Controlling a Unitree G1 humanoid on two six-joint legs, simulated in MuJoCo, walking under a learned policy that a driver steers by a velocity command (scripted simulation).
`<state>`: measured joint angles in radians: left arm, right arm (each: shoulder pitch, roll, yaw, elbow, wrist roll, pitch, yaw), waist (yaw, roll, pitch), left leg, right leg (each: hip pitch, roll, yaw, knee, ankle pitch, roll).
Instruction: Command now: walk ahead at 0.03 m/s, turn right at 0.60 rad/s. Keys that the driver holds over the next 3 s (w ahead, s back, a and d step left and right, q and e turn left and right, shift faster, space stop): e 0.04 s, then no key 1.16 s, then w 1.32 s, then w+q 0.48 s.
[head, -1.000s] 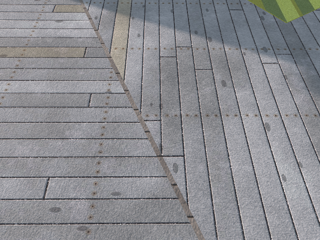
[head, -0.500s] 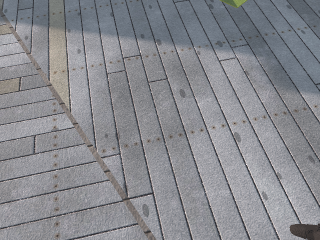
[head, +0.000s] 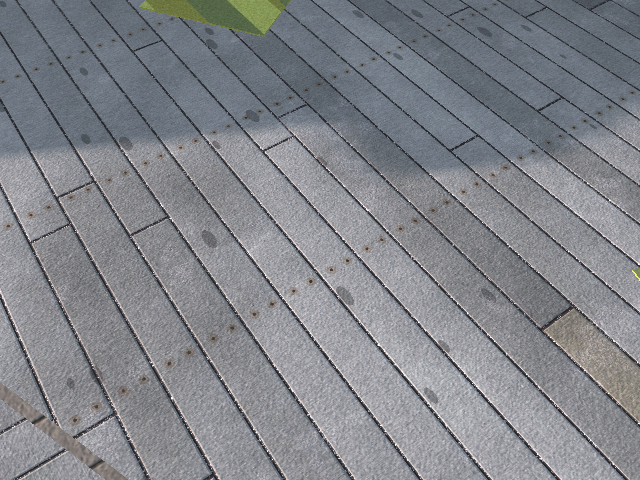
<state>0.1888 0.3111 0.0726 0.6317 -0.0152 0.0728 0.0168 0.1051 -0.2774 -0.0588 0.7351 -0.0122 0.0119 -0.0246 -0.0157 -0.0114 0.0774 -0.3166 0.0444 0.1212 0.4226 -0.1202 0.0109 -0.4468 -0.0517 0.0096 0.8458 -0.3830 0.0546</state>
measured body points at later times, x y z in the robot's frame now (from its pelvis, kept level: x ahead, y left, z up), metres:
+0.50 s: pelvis +0.01 -0.03 +0.00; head +0.03 -0.04 +0.45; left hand +0.21 +0.19 -0.10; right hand +0.10 -0.32 -0.12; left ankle +0.02 +0.11 -0.74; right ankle +0.01 -0.13 -0.74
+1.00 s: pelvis +0.02 -0.01 +0.00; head +0.02 -0.02 +0.45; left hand +0.14 +0.24 -0.13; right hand +0.07 -0.28 -0.14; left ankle +0.02 +0.11 -0.74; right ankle +0.01 -0.13 -0.74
